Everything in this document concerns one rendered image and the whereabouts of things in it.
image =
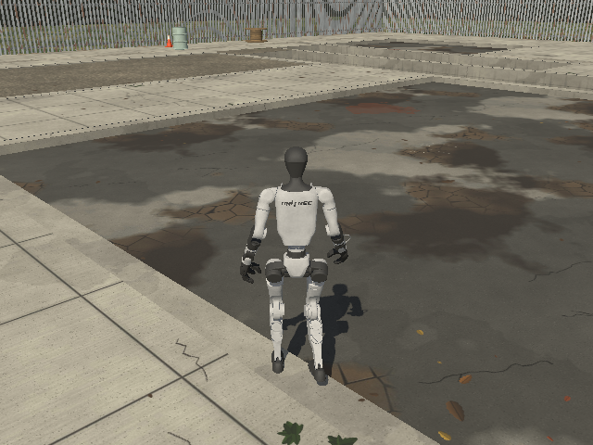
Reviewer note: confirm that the left robot upper arm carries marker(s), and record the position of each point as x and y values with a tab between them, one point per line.
266	197

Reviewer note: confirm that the right robot shin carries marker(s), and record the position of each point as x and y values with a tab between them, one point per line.
315	337

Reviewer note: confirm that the left robot forearm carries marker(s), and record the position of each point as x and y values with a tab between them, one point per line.
251	248

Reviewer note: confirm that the right robot foot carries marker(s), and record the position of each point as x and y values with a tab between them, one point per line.
319	374

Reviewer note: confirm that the robot right hand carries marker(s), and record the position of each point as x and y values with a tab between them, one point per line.
341	259

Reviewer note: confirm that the right robot upper arm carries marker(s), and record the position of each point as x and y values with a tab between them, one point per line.
325	196

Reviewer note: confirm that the right robot forearm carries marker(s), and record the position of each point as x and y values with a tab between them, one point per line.
339	241

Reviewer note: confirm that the robot left hand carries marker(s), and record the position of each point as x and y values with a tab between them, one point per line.
244	269

